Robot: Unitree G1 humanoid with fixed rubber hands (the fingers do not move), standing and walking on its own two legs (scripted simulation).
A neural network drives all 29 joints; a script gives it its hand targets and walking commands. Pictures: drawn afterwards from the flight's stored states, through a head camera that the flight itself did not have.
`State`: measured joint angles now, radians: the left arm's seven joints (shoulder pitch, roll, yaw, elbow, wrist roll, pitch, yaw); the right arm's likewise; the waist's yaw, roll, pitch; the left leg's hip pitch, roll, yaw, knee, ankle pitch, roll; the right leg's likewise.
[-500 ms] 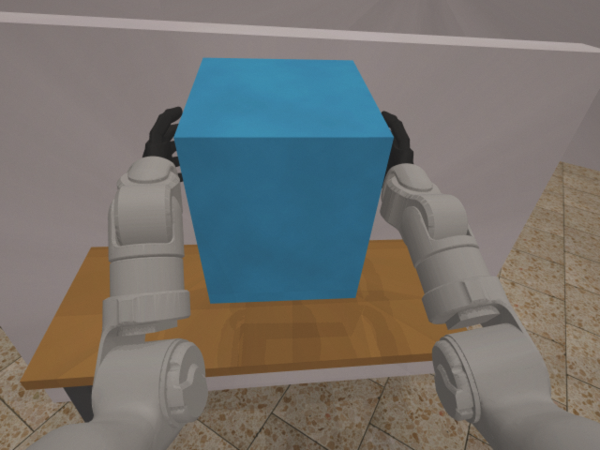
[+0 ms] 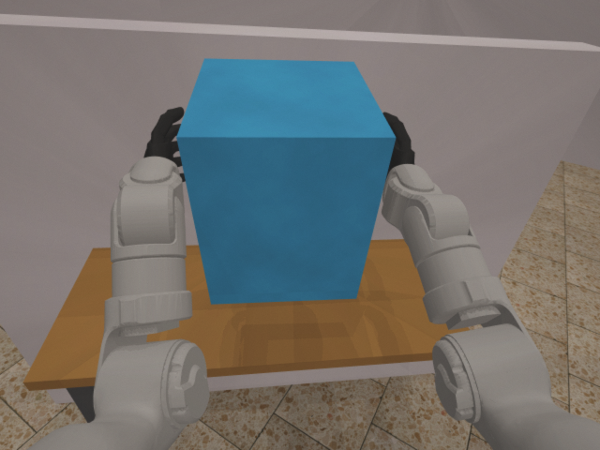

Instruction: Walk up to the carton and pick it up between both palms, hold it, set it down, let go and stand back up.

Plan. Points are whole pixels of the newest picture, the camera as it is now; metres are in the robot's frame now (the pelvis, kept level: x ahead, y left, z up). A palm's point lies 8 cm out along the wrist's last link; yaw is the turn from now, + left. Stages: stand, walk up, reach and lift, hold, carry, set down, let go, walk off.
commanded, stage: hold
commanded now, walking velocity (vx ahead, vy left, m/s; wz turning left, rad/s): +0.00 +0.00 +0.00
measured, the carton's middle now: (282, 182) +0.40 +0.01 +0.23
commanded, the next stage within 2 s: none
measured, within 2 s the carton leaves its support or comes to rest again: neither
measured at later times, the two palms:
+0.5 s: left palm (159, 167) +0.36 +0.15 +0.27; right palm (395, 173) +0.37 -0.14 +0.26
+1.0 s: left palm (162, 166) +0.36 +0.15 +0.27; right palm (397, 171) +0.37 -0.14 +0.26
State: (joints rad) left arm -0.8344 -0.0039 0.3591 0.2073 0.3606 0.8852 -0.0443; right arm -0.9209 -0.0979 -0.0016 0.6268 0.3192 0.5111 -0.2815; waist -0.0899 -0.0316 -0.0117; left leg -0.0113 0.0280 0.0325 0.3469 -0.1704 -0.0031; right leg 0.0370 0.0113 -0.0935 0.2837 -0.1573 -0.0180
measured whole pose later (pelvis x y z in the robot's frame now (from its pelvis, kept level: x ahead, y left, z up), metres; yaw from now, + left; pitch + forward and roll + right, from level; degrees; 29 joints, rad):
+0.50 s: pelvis -0.01 +0.00 +0.00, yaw +0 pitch -9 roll -1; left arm -0.86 0.01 0.37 0.24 0.36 0.88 -0.05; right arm -0.94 -0.09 -0.02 0.65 0.30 0.51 -0.28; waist -0.08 -0.03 -0.02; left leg -0.03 0.03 0.03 0.34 -0.16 0.00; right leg 0.02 0.01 -0.09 0.29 -0.15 -0.02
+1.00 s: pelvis +0.00 +0.00 +0.00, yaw +0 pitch -9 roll -1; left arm -0.86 0.00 0.37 0.24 0.36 0.87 -0.04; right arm -0.94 -0.10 0.00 0.66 0.32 0.51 -0.28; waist -0.08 -0.03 -0.02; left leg -0.02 0.03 0.03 0.35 -0.17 0.00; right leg 0.02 0.01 -0.09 0.29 -0.15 -0.02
